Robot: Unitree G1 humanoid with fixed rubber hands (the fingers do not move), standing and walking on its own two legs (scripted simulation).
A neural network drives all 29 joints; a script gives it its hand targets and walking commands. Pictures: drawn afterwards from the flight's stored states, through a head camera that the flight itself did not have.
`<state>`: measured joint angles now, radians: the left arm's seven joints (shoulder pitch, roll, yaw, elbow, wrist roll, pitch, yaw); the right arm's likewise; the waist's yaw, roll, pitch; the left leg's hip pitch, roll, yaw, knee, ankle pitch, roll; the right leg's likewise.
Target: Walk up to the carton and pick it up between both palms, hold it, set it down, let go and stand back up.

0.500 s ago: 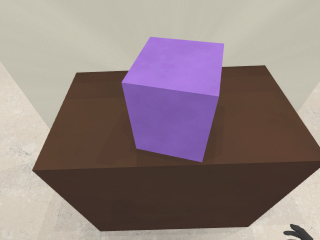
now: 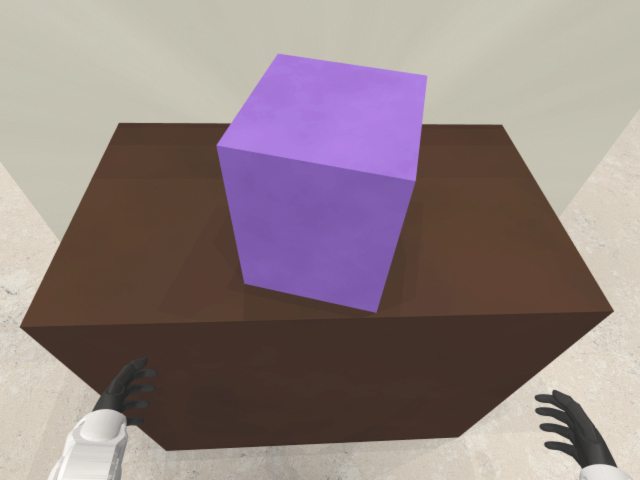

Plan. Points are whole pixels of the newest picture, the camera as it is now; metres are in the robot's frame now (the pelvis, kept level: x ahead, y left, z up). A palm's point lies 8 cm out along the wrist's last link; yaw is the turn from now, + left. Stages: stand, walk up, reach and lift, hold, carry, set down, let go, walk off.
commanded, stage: reach and lift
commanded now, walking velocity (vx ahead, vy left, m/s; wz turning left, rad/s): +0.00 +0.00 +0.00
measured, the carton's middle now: (328, 187) +0.47 +0.03 +0.10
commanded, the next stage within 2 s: none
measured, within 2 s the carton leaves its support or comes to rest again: neither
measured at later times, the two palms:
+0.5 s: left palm (63, 421) +0.18 +0.31 +0.00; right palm (545, 466) +0.15 -0.21 +0.00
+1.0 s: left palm (70, 370) +0.21 +0.30 +0.06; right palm (523, 427) +0.18 -0.17 +0.05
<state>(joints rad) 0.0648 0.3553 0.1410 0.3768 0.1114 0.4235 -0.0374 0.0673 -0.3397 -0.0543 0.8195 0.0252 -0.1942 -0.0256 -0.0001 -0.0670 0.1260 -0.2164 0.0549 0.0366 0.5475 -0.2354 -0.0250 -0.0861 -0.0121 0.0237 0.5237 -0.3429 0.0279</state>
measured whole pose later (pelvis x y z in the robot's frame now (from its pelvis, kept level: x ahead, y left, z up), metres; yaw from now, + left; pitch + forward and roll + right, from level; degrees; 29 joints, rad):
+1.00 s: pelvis +0.02 +0.02 +0.02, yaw -5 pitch -5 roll +0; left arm 0.39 0.49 0.17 -0.21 -0.20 0.37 -0.17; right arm 0.51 -0.08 0.06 -0.36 0.17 0.31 -0.26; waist 0.06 -0.01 0.12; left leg -0.05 0.04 0.15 0.31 -0.17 0.00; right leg 0.06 -0.04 0.09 0.23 -0.20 0.06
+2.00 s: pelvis +0.02 +0.02 +0.02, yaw -6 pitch -5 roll +0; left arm -0.02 0.54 0.23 -0.25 -0.31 0.62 -0.23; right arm 0.16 -0.08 0.05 -0.55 0.31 0.63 -0.41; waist 0.05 -0.01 0.05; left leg -0.06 0.05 0.14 0.32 -0.18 0.00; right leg 0.05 -0.04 0.09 0.24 -0.21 0.05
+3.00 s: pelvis +0.00 +0.03 +0.02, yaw -4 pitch -1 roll -1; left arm -0.83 0.64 0.09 0.39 -0.33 0.73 -0.18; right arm -0.69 -0.16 0.00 0.15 0.43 0.65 -0.42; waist -0.08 -0.06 0.01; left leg -0.20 0.04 0.09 0.36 -0.14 0.02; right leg -0.07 -0.04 0.04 0.26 -0.17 0.06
